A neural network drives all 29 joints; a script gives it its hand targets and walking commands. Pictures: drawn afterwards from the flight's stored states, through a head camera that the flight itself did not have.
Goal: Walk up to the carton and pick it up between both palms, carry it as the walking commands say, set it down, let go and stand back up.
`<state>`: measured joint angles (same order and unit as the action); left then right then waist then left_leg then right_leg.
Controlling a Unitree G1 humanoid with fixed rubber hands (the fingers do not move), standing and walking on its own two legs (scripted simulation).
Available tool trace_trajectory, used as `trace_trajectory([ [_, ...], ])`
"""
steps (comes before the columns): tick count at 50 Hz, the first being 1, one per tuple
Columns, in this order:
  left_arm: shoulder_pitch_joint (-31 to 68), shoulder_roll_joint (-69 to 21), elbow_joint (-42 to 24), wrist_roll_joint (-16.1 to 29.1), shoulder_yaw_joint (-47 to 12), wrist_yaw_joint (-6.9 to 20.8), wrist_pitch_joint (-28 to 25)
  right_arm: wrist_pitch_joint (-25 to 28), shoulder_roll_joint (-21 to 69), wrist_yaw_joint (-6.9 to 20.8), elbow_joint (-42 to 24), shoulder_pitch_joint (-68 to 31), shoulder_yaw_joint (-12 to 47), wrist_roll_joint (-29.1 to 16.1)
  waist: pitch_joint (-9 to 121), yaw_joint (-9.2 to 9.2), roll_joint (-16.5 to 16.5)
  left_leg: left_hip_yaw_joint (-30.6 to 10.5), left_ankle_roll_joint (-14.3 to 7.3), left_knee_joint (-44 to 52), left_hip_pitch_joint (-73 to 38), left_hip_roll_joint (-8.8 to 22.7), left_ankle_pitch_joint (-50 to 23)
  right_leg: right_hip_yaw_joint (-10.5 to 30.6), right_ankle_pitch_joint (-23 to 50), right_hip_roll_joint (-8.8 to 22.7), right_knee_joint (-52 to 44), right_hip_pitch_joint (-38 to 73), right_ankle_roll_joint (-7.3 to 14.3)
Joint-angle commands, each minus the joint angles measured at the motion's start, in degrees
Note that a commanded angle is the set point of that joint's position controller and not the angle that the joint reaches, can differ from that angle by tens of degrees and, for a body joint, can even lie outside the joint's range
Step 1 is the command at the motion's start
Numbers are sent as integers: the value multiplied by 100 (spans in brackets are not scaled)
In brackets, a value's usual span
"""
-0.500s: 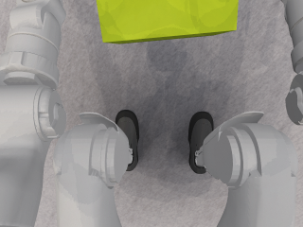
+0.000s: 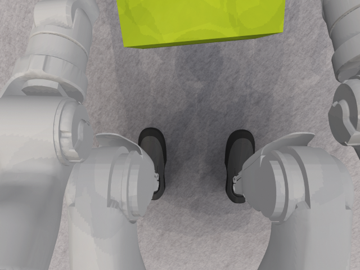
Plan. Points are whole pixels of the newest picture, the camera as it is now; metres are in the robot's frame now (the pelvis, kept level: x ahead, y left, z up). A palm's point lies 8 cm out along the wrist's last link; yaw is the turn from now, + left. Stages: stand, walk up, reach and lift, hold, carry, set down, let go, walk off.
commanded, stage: reach and lift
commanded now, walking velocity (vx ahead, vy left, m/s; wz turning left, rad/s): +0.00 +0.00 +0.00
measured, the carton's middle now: out of the picture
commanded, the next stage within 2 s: none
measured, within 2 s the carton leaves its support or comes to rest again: leaves its support in 0.94 s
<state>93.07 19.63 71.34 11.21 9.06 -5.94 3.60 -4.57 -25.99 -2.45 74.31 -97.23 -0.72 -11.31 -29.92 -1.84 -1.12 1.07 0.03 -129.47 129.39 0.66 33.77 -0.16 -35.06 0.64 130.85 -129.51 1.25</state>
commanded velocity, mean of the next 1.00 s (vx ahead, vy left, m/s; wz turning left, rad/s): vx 0.00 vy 0.00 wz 0.00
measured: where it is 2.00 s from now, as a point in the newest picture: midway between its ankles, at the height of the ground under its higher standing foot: (194, 175)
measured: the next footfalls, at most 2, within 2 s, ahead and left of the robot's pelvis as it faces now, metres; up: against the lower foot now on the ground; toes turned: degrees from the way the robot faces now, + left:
none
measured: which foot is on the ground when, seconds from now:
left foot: down 0.00-1.00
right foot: down 0.00-1.00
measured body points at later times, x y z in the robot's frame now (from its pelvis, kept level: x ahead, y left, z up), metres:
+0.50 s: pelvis +0.01 +0.00 -0.01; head +0.39 -0.01 +0.21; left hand +0.57 +0.18 -0.20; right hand +0.59 -0.18 -0.20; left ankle +0.11 +0.12 -0.32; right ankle +0.10 -0.11 -0.32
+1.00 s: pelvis +0.00 +0.00 +0.00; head +0.38 -0.01 +0.23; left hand +0.56 +0.18 -0.18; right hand +0.58 -0.17 -0.18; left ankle +0.11 +0.12 -0.32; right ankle +0.10 -0.11 -0.32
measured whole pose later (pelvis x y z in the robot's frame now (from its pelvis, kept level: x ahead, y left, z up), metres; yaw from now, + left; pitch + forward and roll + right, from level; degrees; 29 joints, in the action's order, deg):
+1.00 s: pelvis +0.00 +0.00 +0.00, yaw +0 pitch +32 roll +2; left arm 87.0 19.8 60.5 15.0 6.8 -8.2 11.0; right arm -11.7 -24.5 -4.2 63.0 -91.2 -2.0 -10.9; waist -29.7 -1.6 -0.8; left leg 0.1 1.4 -130.3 127.0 -1.5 35.0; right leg 0.5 -35.8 -1.2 131.6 -127.5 0.6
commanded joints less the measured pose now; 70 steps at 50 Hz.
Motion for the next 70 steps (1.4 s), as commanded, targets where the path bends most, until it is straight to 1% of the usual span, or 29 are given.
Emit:
trace_trajectory([
  [1, 1562, 219, -608, -35, -51, 111, -115, 111, -69, 104, -618, -1728, 114, -24, 6168, -111, 323, -76, 104, 729, -3397, -301, -2311, 199, 2114, -207, -977, 3091, -152],
  [4, 1666, -259, -658, -70, -127, 228, -102, 97, 428, 207, -658, -1846, 224, -42, 6077, -121, 313, -60, 98, 744, -3355, -321, -2292, 201, 2130, -236, -993, 3090, -149],
  [6, 1772, -801, -706, -131, -183, 371, -66, 59, 998, 339, -703, -1943, 294, -23, 5962, -117, 304, -43, 95, 756, -3290, -347, -2246, 192, 2110, -269, -998, 3064, -149],
  [9, 1915, -1909, -828, -248, -292, 691, 38, -29, 2146, 648, -805, -2011, 408, 36, 5653, -108, 293, 1, 84, 743, -3138, -409, -2119, 156, 2029, -335, -982, 2965, -146],
  [12, 2188, -3415, -1033, -307, -511, 1150, 203, -158, 3667, 1076, -954, -2073, 546, 109, 5281, -30, 293, 9, 35, 697, -2979, -498, -1973, 107, 1960, -415, -924, 2829, -122],
  [13, 2189, -3685, -1082, -302, -540, 1262, 253, -206, 3937, 1187, -984, -2000, 537, 118, 5172, -10, 298, 19, 21, 679, -2913, -513, -1918, 92, 1934, -429, -907, 2770, -105],
  [17, 2045, -4261, -1308, -261, -579, 1550, 407, -379, 4523, 1473, -1204, -1747, 495, 123, 4905, -29, 359, 63, -28, 644, -2716, -537, -1804, 39, 1839, -437, -870, 2595, -54],
  [21, 1969, -4533, -1480, -134, -638, 1689, 476, -484, 4845, 1633, -1401, -1614, 555, 68, 4928, -66, 476, 81, -86, 586, -2614, -535, -1896, 28, 1936, -434, -827, 2607, -14],
  [28, 1990, -4677, -1629, 68, -802, 1767, 500, -557, 5081, 1721, -1517, -1561, 670, -7, 4936, -145, 540, 123, -136, 547, -2361, -524, -1976, 56, 2122, -445, -760, 2735, 53],
  [32, 2068, -4688, -1690, 145, -886, 1762, 483, -556, 5128, 1712, -1558, -1629, 729, -40, 4966, -176, 539, 147, -143, 548, -2265, -517, -1999, 67, 2185, -454, -730, 2820, 83],
  [35, 2216, -4711, -1839, 251, -999, 1726, 455, -528, 5152, 1675, -1685, -1764, 809, -95, 5251, -173, 528, 162, -139, 538, -2377, -516, -2130, 52, 2299, -457, -703, 2975, 93],
  [39, 2547, -4785, -2180, 463, -1228, 1638, 405, -480, 5214, 1599, -1960, -2004, 953, -201, 5966, -129, 505, 184, -121, 535, -2725, -528, -2422, -1, 2559, -463, -671, 3308, 97],
  [44, 3215, -4793, -2830, 788, -1531, 1460, 370, -446, 5170, 1450, -2606, -2489, 1117, -374, 7500, -49, 447, 204, -88, 573, -3447, -561, -2861, -96, 2958, -474, -677, 3913, 93],
  [46, 3489, -4733, -3079, 879, -1617, 1379, 376, -455, 5123, 1387, -2848, -2711, 1151, -443, 8097, -37, 436, 217, -78, 612, -3721, -567, -2948, -126, 3038, -481, -710, 4137, 87],
  [48, 3713, -4655, -3216, 907, -1647, 1311, 402, -483, 5096, 1340, -2944, -2892, 1148, -483, 8460, -50, 451, 247, -73, 672, -3858, -562, -2882, -151, 2983, -484, -770, 4258, 75],
  [51, 3919, -4568, -3275, 815, -1569, 1255, 466, -562, 5136, 1326, -2826, -3011, 1072, -474, 8591, -122, 473, 322, -66, 802, -3882, -547, -2553, -178, 2659, -486, -909, 4228, 48],
  [55, 3909, -4617, -3187, 527, -1329, 1261, 614, -697, 5294, 1393, -2541, -2963, 873, -341, 8538, -212, 443, 401, -58, 965, -3926, -540, -2186, -237, 2216, -501, -1094, 3986, 13],
  [59, 3704, -4875, -3001, 222, -1110, 1365, 803, -851, 5543, 1512, -2204, -2721, 630, -115, 8260, -210, 365, 426, -59, 1116, -3851, -550, -1920, -268, 1870, -516, -1270, 3651, 7],
  [64, 3579, -5188, -3109, 62, -1022, 1489, 959, -972, 5801, 1599, -2188, -2493, 446, 84, 8377, -130, 280, 404, -31, 1233, -3927, -592, -2079, -297, 1961, -549, -1400, 3524, 4],
  [70, 3494, -5366, -3480, 65, -1147, 1530, 1024, -997, 5930, 1580, -2660, -2463, 543, 115, 8979, -96, 302, 388, -1, 1293, -4157, -639, -2561, -303, 2409, -598, -1481, 3805, -11],
])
